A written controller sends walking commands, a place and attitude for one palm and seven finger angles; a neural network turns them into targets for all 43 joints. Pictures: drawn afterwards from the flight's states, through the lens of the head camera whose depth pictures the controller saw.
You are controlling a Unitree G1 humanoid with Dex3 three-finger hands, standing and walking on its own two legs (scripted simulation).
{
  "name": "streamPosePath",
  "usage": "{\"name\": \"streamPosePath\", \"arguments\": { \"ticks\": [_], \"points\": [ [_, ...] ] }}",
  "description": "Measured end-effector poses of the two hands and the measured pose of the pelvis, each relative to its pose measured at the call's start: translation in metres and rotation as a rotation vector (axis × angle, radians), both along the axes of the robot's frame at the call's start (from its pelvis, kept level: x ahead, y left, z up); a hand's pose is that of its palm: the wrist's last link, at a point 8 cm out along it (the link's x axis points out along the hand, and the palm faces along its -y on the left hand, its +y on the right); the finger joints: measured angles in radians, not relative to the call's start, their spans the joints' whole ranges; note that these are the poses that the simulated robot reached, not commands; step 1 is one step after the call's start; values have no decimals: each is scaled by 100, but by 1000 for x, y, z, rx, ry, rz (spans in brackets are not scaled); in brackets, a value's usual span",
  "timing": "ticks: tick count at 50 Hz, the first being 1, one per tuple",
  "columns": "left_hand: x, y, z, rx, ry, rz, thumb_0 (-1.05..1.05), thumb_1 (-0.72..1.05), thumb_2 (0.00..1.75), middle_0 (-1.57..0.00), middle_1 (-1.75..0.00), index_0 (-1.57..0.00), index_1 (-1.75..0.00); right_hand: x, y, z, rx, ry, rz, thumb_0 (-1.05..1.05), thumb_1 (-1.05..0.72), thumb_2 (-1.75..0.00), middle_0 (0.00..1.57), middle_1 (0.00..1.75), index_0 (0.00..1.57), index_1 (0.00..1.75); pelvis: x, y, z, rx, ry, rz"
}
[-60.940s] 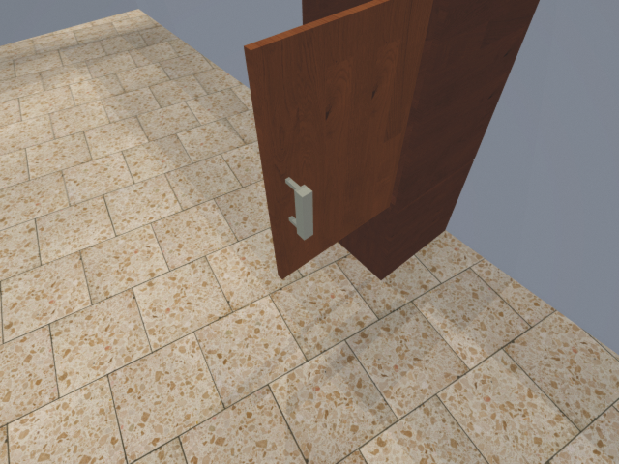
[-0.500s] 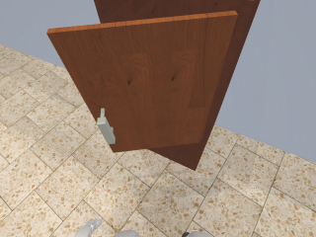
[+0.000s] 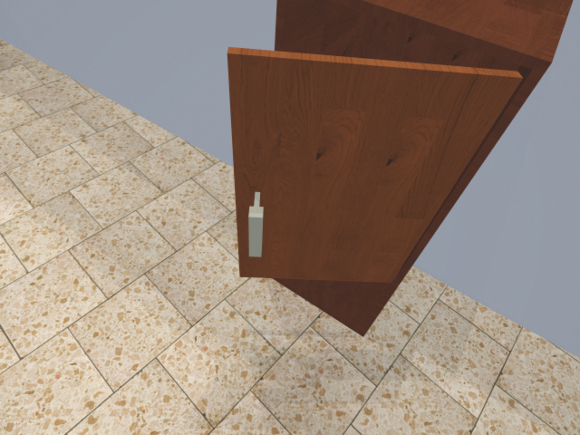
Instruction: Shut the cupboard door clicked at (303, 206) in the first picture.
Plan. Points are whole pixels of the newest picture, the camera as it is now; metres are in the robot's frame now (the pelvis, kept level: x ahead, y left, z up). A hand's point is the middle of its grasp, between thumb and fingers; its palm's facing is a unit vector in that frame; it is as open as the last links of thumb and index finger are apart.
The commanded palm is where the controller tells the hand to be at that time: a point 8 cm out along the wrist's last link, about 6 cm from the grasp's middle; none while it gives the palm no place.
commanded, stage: come to a stop and stand still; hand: left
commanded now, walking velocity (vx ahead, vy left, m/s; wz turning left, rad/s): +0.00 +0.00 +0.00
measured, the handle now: (256, 224) +0.49 +0.11 -0.08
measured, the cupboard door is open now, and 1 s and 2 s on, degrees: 34 34 34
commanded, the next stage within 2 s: look again from close up in 0.66 s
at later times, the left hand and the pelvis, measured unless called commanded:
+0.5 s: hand out of the picture -0.02 +0.17 -0.18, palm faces -0.01 -0.98 -0.17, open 7.3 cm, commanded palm none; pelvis -0.04 +0.00 +0.00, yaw -1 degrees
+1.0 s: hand out of the picture +0.00 +0.21 -0.17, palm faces +0.02 -0.96 -0.26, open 7.4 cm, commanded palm none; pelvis -0.04 +0.01 -0.01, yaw +0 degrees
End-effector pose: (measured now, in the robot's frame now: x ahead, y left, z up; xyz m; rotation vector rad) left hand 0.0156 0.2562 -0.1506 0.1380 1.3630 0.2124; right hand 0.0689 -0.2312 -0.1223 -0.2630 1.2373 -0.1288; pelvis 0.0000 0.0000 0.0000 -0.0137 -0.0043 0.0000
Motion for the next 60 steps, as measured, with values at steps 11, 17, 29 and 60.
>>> {"name": "streamPosePath", "arguments": {
  "ticks": [11,17,29,60],
  "points": [
    [-25,-19,10,-9,47,-65,1,91,90,-20,-30,-20,-29,-63,12,-23,73,75,-117,0,-92,-90,20,30,20,30,-19,9,1,19,0,-26],
    [-26,-29,9,-23,9,-79,1,92,90,-20,-30,-20,-29,-102,13,-20,77,128,-140,0,-92,-90,20,30,20,30,-27,6,3,19,-28,-26],
    [-53,-39,4,-61,52,-71,1,92,90,-20,-30,-20,-29,-160,13,-14,61,253,-172,0,-91,-90,20,30,20,30,-40,3,5,15,-21,-22],
    [9,41,35,130,-262,-122,1,90,90,-20,-30,-20,-29,-3,-41,21,-74,-238,17,0,-91,-90,20,30,20,30,-51,11,-3,3,-45,6]
  ]
}}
